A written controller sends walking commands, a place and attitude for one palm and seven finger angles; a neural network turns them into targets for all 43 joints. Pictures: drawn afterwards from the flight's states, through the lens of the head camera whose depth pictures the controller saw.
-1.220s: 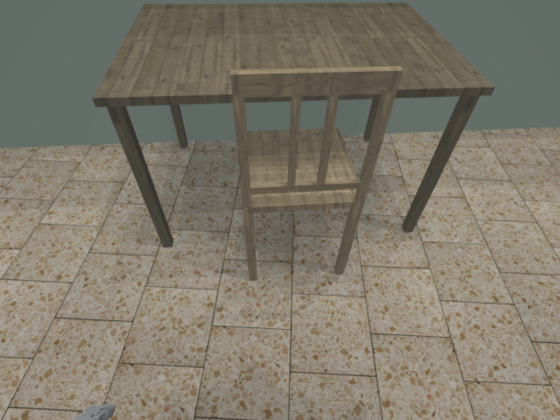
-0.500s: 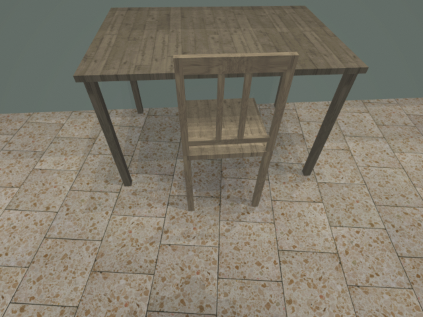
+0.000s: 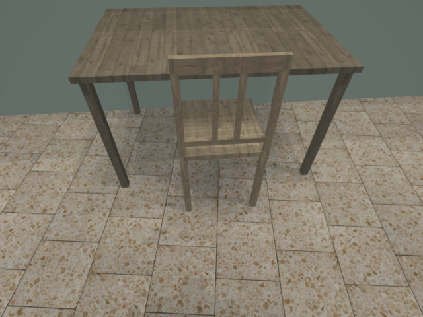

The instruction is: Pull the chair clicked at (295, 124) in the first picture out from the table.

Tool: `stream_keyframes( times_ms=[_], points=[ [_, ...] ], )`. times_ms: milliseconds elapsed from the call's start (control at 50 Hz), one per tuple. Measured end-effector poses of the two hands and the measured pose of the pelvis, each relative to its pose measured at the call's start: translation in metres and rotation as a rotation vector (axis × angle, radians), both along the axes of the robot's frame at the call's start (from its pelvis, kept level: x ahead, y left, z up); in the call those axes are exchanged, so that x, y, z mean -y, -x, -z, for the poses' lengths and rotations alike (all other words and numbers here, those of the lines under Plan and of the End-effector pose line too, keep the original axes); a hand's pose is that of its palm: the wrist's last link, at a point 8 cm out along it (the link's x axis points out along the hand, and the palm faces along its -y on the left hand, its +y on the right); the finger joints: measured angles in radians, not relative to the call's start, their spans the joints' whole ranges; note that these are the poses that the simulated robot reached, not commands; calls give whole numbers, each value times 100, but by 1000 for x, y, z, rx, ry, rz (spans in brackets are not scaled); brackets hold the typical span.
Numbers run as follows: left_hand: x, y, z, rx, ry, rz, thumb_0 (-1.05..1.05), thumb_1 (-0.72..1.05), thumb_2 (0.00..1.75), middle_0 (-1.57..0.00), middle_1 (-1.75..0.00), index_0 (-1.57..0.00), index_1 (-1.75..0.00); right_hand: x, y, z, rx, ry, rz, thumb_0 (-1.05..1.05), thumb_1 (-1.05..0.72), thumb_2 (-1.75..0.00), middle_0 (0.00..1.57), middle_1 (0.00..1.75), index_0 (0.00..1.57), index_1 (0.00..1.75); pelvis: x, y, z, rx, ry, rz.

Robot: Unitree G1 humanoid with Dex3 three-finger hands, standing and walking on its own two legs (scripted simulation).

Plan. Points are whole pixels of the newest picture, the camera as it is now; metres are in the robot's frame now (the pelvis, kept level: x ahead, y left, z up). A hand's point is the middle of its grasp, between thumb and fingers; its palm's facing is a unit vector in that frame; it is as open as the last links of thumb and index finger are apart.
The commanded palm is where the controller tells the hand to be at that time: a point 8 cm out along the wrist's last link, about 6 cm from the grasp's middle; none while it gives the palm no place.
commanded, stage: look at it before walking up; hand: left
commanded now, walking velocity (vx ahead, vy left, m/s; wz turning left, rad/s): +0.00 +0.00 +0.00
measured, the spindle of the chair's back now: (215, 109) +0.82 +0.03 -0.10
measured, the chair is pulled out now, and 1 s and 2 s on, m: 0.00 0.00 0.00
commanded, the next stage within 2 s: walk to a spot facing it in 0.32 s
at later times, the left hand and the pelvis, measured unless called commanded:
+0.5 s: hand out of the picture +0.09 +0.24 -0.15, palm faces -0.03 -0.94 -0.33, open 7.4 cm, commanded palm none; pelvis +0.01 +0.00 +0.00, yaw -1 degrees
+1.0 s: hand out of the picture +0.05 +0.14 -0.17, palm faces -0.19 -0.95 -0.26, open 7.4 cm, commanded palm none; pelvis -0.02 -0.04 -0.01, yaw -15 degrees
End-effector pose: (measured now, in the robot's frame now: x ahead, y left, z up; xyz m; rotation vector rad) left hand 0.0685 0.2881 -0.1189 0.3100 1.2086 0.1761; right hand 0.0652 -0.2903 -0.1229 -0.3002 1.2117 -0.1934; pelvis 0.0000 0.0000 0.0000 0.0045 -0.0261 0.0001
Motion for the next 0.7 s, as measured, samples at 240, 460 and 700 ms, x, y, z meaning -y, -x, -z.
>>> stream_keyframes(
  times_ms=[240, 460, 700],
  points=[
    [-1, -5, -1, -4, -5, -3, 1, 91, 90, -20, -30, -20, -30, 3, -11, -2, 4, 5, -7, 1, -90, -89, 20, 30, 21, 30, 2, -7, -1, -4, 1, 0],
    [-1, -10, -2, 0, -7, -6, 1, 91, 90, -20, -30, -20, -30, 3, -20, -3, 14, 7, -10, 1, -90, -89, 20, 30, 21, 30, 2, -12, -1, -3, 1, 1],
    [25, -5, 18, -75, 29, 47, 1, 91, 90, -20, -30, -20, -30, -15, 6, 16, 43, -49, 99, 0, -90, -89, 20, 30, 20, 30, 6, -1, 11, -5, -23, 112]
  ],
)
